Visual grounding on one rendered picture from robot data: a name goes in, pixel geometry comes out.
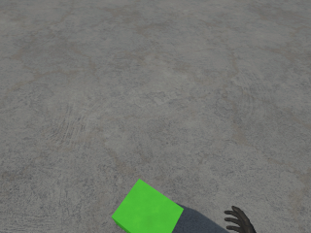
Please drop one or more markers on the carton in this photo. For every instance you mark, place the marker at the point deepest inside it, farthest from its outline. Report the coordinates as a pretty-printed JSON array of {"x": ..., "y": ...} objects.
[{"x": 145, "y": 210}]

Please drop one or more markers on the robot right hand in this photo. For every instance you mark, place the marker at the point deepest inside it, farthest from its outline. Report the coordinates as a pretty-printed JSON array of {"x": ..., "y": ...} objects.
[{"x": 245, "y": 225}]

